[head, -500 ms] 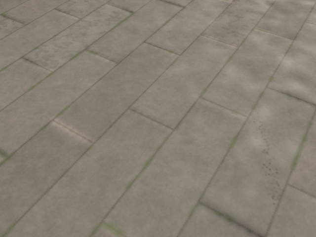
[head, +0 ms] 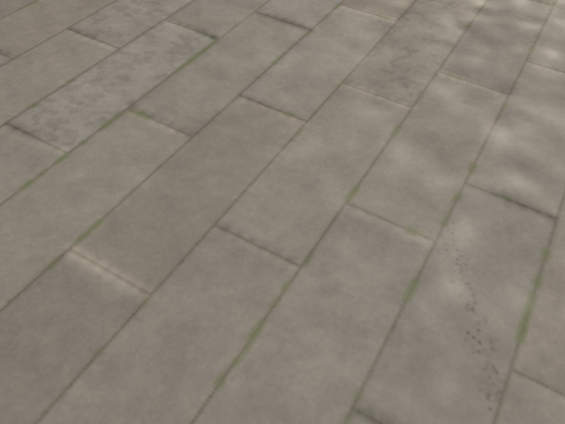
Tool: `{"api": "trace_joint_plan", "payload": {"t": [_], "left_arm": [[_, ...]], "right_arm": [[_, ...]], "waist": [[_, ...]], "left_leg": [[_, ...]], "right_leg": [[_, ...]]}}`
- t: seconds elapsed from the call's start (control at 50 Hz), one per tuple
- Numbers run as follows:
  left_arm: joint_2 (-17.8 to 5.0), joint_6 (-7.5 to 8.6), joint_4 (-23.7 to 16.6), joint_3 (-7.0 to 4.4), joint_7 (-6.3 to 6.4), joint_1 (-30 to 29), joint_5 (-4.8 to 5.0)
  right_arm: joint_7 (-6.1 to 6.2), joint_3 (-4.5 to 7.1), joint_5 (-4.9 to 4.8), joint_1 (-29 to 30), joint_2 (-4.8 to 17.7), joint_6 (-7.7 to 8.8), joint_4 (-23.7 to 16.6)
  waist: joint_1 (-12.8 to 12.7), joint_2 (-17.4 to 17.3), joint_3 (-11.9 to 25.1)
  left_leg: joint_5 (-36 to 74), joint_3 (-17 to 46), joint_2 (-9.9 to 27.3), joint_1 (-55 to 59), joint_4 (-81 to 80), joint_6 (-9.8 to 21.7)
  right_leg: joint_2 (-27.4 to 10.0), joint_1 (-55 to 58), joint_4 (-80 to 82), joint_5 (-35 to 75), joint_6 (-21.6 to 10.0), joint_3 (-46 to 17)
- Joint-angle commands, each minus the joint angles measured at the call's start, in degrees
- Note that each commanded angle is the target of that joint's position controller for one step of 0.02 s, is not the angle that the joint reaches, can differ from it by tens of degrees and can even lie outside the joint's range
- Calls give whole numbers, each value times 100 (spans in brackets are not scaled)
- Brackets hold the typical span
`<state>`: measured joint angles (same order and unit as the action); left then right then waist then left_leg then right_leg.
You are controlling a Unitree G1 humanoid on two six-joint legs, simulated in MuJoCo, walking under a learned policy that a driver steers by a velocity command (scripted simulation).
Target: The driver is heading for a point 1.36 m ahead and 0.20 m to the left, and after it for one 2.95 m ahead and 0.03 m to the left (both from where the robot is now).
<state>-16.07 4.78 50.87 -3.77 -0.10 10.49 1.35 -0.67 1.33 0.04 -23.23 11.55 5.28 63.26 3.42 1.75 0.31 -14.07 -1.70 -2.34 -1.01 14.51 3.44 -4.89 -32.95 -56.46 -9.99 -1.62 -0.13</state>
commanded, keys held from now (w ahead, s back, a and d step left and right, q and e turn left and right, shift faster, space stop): w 1.00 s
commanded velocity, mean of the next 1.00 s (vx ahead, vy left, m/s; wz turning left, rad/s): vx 0.48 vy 0.00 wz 0.00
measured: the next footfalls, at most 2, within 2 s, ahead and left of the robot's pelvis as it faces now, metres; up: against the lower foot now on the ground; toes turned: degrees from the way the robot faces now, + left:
right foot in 0.26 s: +0.34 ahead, -0.15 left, +0.00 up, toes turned -2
left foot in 0.80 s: +0.65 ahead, +0.09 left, +0.00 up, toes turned +2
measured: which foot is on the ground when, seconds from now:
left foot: down 0.00-0.26, up 0.28-0.78, down 0.80-1.00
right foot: up 0.00-0.24, down 0.26-0.82, up 0.84-1.00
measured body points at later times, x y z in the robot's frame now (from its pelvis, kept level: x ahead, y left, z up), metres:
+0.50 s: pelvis +0.28 -0.07 +0.00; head +0.30 -0.07 +0.45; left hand +0.32 +0.20 -0.14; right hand +0.39 -0.34 -0.13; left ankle +0.33 +0.10 -0.67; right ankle +0.30 -0.14 -0.75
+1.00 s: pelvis +0.58 +0.01 +0.00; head +0.60 +0.02 +0.45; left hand +0.66 +0.28 -0.14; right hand +0.65 -0.26 -0.13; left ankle +0.61 +0.09 -0.75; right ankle +0.56 -0.15 -0.66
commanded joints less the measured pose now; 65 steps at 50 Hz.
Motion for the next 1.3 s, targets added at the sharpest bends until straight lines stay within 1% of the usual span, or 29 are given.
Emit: {"api": "trace_joint_plan", "payload": {"t": [0.02, 0.12, 0.18, 0.22, 0.26, 0.28, 0.3, 0.32, 0.34, 0.36, 0.38, 0.42, 0.46, 0.54, 0.6, 0.68, 0.76, 0.8, 0.82, 0.84, 0.86, 0.88, 0.9, 0.92, 0.96, 1.04, 1.16, 1.24, 1.3], "left_arm": [[-70, 40, -550, 34, -36, -857, -26], [-53, 63, -828, 120, -159, -1742, 34], [-184, 107, -949, 102, -253, -1907, 46], [-438, 123, -858, -10, -264, -1438, 29], [-872, 82, -339, -254, -179, 343, 46], [-1350, 63, -144, -369, -132, 1241, -101], [-1269, 46, -9, -311, -178, 1501, -85], [-812, 70, -6, -172, -181, 1149, -39], [-660, 99, -108, -112, -172, 520, -31], [-523, 137, -177, -64, -186, 77, -83], [-373, 177, -194, -23, -216, -151, -152], [-215, 207, -101, 22, -253, -208, -173], [-345, 227, 35, 8, -211, -24, -146], [-599, 182, 209, -33, -37, 430, -146], [-688, 149, 318, -36, 23, 754, -91], [-736, 54, 562, -56, 43, 1240, -27], [-880, -93, 608, -128, 75, 1183, -28], [-746, -157, 526, -68, 75, 1019, -78], [-510, -146, 373, 46, 82, 1161, -211], [267, -2, 416, 250, -4, 1883, -138], [-456, 134, 452, 100, -24, 1417, 16], [-723, 225, 272, 23, -40, 843, 143], [-682, 247, 232, 24, 4, 572, 121], [-635, 220, 225, -16, 35, 443, 26], [-389, 83, 264, -16, 31, 633, -15], [-279, -53, 64, -15, 59, 126, -93], [-130, 22, -278, 58, -36, -1070, -73], [-184, 68, -502, 87, -156, -1605, -24], [-376, 118, -537, 28, -239, -1442, -16]], "right_arm": [[115, 112, 27, -78, 954, -4, -268], [163, 131, -53, -492, 1006, -34, -219], [173, 187, -93, -502, 1061, -85, -212], [176, 252, -65, -354, 1213, -137, -288], [171, 231, 9, -195, 1157, -226, -405], [121, 82, 64, -638, 657, -182, -549], [67, -75, 12, -1032, 142, -37, -456], [34, 104, -184, -340, 799, 105, -611], [44, 173, -294, 211, 1042, 190, -833], [95, 192, -247, 463, 1035, 221, -875], [126, 230, -174, 435, 941, 180, -866], [135, 219, -137, 168, 646, 27, -829], [156, 235, -111, 353, 617, -75, -936], [141, 262, -19, 1345, 703, -66, -1326], [69, 197, -43, 2026, 581, -5, -1518], [-49, 144, -106, 2669, 609, 24, -1776], [-157, 222, -122, 2489, 889, 84, -1883], [-108, 466, -109, 946, 1336, 88, -1439], [-49, 583, -42, -122, 1800, 60, -1233], [-101, 611, -30, -298, 2014, 34, -1104], [-109, 444, -71, -109, 1398, 49, -1177], [-85, 374, -66, 404, 1180, 71, -1289], [-87, 333, -26, 859, 1083, 86, -1390], [-100, 296, 17, 1098, 935, 98, -1419], [-126, 247, 66, 1137, 775, 120, -1359], [-28, 317, 20, 799, 1062, 129, -1178], [93, 315, -50, 275, 1132, 48, -957], [115, 350, -89, -85, 1166, -58, -734], [154, 409, -105, 8, 1263, -150, -709]], "waist": [[30, -531, -668], [201, -611, -909], [33, -624, -874], [-331, -799, -404], [-1216, -850, 704], [-1165, 113, 1647], [-985, 1207, 2459], [-1046, 818, 1605], [-865, 577, 702], [-676, 91, 318], [-448, 50, 119], [-189, 204, 88], [-140, 192, -135], [-351, 62, -407], [-578, 50, -457], [-773, 28, -584], [-472, 203, -327], [280, 184, 644], [527, -586, 1573], [72, -2107, 2193], [282, -1324, 1801], [201, -1050, 997], [15, -531, 595], [-129, -408, 289], [-383, -580, 225], [-377, -436, -118], [-39, -481, -381], [69, -493, -556], [-164, -600, -387]], "left_leg": [[1596, 980, 1360, 28, -869, 709], [1568, 630, 1409, -92, -1032, 688], [2246, 551, 1658, 519, -702, 596], [4069, 460, 1710, 807, 16, 473], [4958, 189, 1339, 105, 2138, 206], [2823, 11, 730, -1990, 4264, -55], [-1763, 608, -160, -3221, 5755, -193], [-1721, 1005, 162, -3821, 6344, -47], [-1155, 771, 465, -4037, 6286, 41], [-606, 671, 740, -3760, 5996, 51], [-289, 652, 931, -3406, 5708, 34], [-119, 659, 1091, -2926, 5351, -5], [35, 564, 1165, -3088, 4952, -113], [1308, 487, 1177, -3790, 3504, -323], [2104, 228, 925, -3460, 2367, -334], [2014, 233, 786, -3598, 1715, -263], [1107, 138, 570, -3109, 1409, 24], [1111, -60, 334, -916, 1361, 335], [1140, 1327, 1501, 890, 1509, 720], [-140, 4108, 2558, 2521, 635, 1626], [-719, 4146, 2351, 2268, 284, 1372], [-361, 3237, 2180, 1498, 193, 1114], [371, 2592, 1982, 670, 46, 1008], [907, 2113, 1784, 34, -116, 963], [1290, 1620, 1559, -512, -420, 931], [1745, 1124, 1531, -697, -766, 1042], [1582, 472, 1234, -580, -904, 774], [1710, 513, 1570, 225, -637, 748], [2577, 543, 1775, 707, -146, 611]], "right_leg": [[-100, -978, 994, 639, 182, 51], [150, -377, 2275, 1396, 118, 230], [196, -301, 2624, 1145, -114, 145], [458, 515, 2627, 781, -309, 294], [554, 2927, 2563, 697, -654, 295], [-858, 5286, 2494, 63, -1319, -1688], [-1801, 6079, 3610, -1307, -1879, -4192], [-1533, 5415, 4027, -1711, -1545, -4024], [-1386, 4408, 4204, -1253, -1327, -3143], [-1195, 3481, 4382, -501, -1234, -2468], [-979, 2831, 4526, 85, -1158, -1916], [-744, 2261, 4814, 303, -1158, -1393], [-701, 1958, 5035, 477, -1242, -1083], [-621, 2187, 5188, 779, -1183, -739], [-450, 2263, 5187, 912, -1011, -367], [-727, 3075, 4921, 987, -981, -368], [-1016, 3819, 4172, 2309, -792, -428], [-552, 3344, 2364, 3576, -533, -57], [-132, 2087, 442, 1793, -332, 228], [943, -112, -1286, -2136, -24, -84], [619, -741, -1883, -2302, -142, -759], [331, -1037, -1878, -1744, -240, -626], [19, -799, -1624, -1185, -222, -466], [-152, -583, -1289, -860, -178, -418], [-326, -66, -931, -552, -131, -427], [-416, -561, 18, 101, 87, -316], [-106, -334, 2026, 1654, 149, 5], [-19, -541, 2555, 1410, 8, -47], [115, -162, 2763, 784, -209, 14]]}}
Velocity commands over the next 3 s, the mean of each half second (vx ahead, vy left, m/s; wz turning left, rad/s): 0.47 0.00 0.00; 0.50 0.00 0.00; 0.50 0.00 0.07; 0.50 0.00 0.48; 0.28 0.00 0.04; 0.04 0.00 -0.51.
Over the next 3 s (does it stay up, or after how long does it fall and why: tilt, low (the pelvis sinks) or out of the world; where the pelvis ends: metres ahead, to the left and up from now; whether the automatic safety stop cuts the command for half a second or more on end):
stays up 1.42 0.13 -0.01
